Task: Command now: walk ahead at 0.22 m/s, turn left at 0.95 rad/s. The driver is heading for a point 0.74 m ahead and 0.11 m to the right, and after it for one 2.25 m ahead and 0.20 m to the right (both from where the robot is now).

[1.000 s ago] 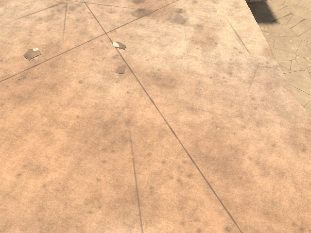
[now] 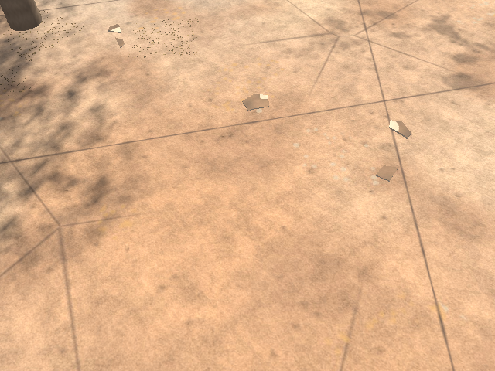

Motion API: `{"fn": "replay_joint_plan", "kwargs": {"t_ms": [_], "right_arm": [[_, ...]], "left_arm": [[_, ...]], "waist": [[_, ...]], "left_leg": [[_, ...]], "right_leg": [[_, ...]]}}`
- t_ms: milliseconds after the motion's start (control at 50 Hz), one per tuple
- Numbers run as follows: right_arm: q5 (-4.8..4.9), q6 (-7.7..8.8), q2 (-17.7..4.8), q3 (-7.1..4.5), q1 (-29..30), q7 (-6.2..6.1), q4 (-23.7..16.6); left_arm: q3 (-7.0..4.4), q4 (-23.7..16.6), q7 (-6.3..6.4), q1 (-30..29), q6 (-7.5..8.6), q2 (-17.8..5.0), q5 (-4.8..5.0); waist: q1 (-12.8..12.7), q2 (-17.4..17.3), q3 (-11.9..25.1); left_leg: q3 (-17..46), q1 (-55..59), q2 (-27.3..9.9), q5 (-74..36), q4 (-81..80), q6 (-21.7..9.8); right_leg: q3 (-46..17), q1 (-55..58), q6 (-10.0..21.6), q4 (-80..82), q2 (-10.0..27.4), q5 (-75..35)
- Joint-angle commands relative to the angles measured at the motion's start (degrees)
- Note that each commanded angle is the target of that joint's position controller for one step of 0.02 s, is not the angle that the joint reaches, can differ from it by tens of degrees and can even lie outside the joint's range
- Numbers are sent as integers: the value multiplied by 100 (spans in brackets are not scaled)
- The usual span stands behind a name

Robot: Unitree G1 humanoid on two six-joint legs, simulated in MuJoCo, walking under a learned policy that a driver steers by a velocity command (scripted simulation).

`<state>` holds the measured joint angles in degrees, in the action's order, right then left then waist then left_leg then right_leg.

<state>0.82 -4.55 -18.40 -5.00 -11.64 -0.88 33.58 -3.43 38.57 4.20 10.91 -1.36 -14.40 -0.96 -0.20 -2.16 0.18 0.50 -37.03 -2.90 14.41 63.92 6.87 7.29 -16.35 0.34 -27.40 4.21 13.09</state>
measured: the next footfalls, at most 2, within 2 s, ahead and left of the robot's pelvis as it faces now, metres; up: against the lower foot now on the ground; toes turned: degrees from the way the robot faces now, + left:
left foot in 0.18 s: +0.01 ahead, +0.15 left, +0.00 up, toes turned +12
right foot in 0.60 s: +0.44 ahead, +0.06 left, +0.00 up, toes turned -2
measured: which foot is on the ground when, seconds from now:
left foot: up 0.00-0.16, down 0.18-0.60, up 0.62-1.00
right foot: down 0.00-0.16, up 0.18-0.58, down 0.60-1.00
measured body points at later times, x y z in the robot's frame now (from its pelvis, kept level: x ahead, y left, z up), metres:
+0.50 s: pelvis +0.20 +0.09 -0.02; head +0.23 +0.10 +0.42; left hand +0.35 +0.34 -0.14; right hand +0.17 -0.18 -0.15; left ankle -0.03 +0.14 -0.74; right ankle +0.40 +0.02 -0.69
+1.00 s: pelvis +0.65 +0.07 -0.02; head +0.69 +0.04 +0.43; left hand +0.69 +0.37 -0.13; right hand +0.87 -0.20 -0.07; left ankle +0.89 +0.15 -0.72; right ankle +0.41 +0.07 -0.73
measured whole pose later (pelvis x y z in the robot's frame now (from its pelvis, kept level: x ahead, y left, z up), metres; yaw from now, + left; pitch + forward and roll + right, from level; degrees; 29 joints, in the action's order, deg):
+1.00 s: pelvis +0.65 +0.07 -0.02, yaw -21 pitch +3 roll +1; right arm -2.4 4.1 -15.1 2.2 3.9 0.8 32.5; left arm -4.5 49.6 -0.3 27.7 3.8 -18.1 0.6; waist -8.4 -0.5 -2.3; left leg 3.8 -35.7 -1.7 -2.2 28.2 1.0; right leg -18.8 8.3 9.8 -20.6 -9.3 25.4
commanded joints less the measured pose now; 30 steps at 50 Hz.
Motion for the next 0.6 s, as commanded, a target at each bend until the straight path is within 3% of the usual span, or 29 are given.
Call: {"fn": "replay_joint_plan", "kwargs": {"t_ms": [20, 60, 100, 120, 140, 160, 180, 200, 220, 240, 260, 280, 320, 360, 460, 500, 540, 560, 580, 600], "right_arm": [[53, 198, -293, -14, 718, 155, -721], [59, 251, -301, -29, 514, 204, -539], [69, 321, -233, -44, 138, 218, -217], [90, 376, -130, -35, -335, 212, 69], [83, 413, -98, -47, -1013, 181, 502], [90, 456, -224, -116, -1635, 157, 825], [9, 566, -605, -131, -1995, 135, 780], [-368, 520, -1075, -98, -1997, 119, 379], [-378, 525, -983, -127, -1995, 81, 483], [-370, 549, -839, -48, -1772, 67, 497], [-357, 576, -721, 6, -1372, 85, 461], [-300, 638, -597, 65, -1040, 93, 420], [-271, 799, -466, 120, -992, 171, 525], [-296, 908, -438, 117, -1270, 194, 709], [-214, 1059, -230, 214, -1576, 82, 1126], [-255, 1079, -409, 213, -1580, -7, 1257], [-390, 959, -775, 122, -1462, -139, 1297], [-458, 851, -983, 48, -1236, -187, 1253], [-443, 776, -1103, 0, -1030, -177, 1159], [-378, 810, -946, 31, -799, -111, 1091]], "left_arm": [[-491, -301, -32, 189, 157, -1473, 137], [-505, -306, -110, 21, 244, -1472, 229], [-486, -216, -216, -24, 280, -1383, 260], [-451, -192, -258, -173, 277, -1268, 264], [-379, -167, -287, -183, 286, -1018, 197], [-241, -171, -348, -161, 337, -566, 101], [-33, -437, -449, -483, 455, 45, -35], [4, -761, -552, -676, 435, -61, -465], [-67, -973, -610, -1488, 468, -370, -507], [-89, -881, -653, -1371, 506, -516, -413], [-88, -568, -705, -848, 480, -570, -349], [-115, -329, -770, -379, 408, -663, -284], [-140, -141, -846, -212, 250, -726, -97], [-97, -145, -858, -498, 219, -570, 26], [99, -273, -949, -1207, 252, -264, -58], [157, -270, -910, -1128, 238, -198, -7], [97, -71, -825, -358, 228, -444, 26], [7, 198, -782, 598, 236, -668, 59], [-135, 538, -727, 1703, 263, -1007, 44], [-310, 716, -633, 2263, 243, -1315, 0]], "waist": [[-306, 1413, 499], [-151, 1264, 334], [29, 1142, 167], [278, 909, 97], [506, 434, 76], [706, -434, 83], [766, -1796, -134], [966, -1696, 312], [1085, -582, -236], [845, -379, -375], [470, -329, -377], [194, -481, -374], [45, -347, -580], [150, -150, -845], [216, -184, -891], [100, -364, -630], [-370, -726, 8], [-849, -870, 485], [-1349, -705, 950], [-1610, -113, 1009]], "left_leg": [[-261, -89, -172, 555, -747, -251], [-419, 745, -97, 1000, -1486, -564], [-680, 1580, 82, 1151, -2257, -823], [-878, 2210, 175, 709, -2933, -960], [-1180, 3074, 465, 586, -3406, -1051], [-745, 4169, 380, 924, -3666, -1204], [1647, 4955, -892, 1049, -3776, -1637], [3762, 5206, -1972, 1317, -4964, -2073], [3781, 5028, -2082, 1940, -5188, -2278], [3282, 4613, -1845, 2036, -5114, -2172], [2536, 4189, -1408, 1961, -5165, -1943], [1969, 3721, -1094, 1595, -5341, -1750], [1160, 3189, -871, 674, -5643, -1587], [371, 3192, -820, -257, -5747, -1417], [-833, 3704, -799, -2816, -6050, -1011], [-1146, 4106, -881, -5554, -5620, -914], [-1266, 4851, -1048, -8054, -4270, -830], [-1274, 4856, -1125, -8593, -3026, -866], [-1227, 4242, -1091, -8079, -1412, -965], [-1263, 2848, -547, -5430, 686, -971]], "right_leg": [[-1353, 777, 912, 1496, 1640, 1822], [-1254, 255, 795, 1673, 1617, 2300], [-1026, -80, 733, 1557, 1536, 2360], [-775, -351, 653, 1223, 1406, 2510], [-434, -813, 536, 607, 1167, 2657], [151, -1681, 279, -1022, 791, 2202], [191, -3909, -56, -4113, 301, 2452], [-203, -5175, 19, -4520, -320, 2102], [-727, -5783, 56, -4764, 188, 1336], [-735, -5555, 58, -4656, 280, 759], [-746, -5017, 44, -4489, 371, 257], [-735, -4382, -11, -4266, 400, -133], [-842, -3739, -60, -4097, 163, -678], [-1191, -3659, 5, -3613, -265, -900], [-168, -2754, 537, -1975, -394, -1507], [248, -1976, 842, -1640, -697, -1227], [409, -1306, 1098, -1627, -1090, -457], [353, -499, 1220, -1702, -1243, 63], [97, 833, 1357, -1373, -1336, 445], [-828, 2093, 1578, -823, -1009, 919]]}}
Keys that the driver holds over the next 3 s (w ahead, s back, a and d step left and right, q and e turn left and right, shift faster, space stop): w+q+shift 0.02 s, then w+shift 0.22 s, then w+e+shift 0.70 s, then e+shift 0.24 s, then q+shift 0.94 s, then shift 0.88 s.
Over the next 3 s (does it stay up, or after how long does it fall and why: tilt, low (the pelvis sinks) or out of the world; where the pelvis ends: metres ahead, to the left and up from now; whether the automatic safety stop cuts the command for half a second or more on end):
stays up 0.99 -0.01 0.00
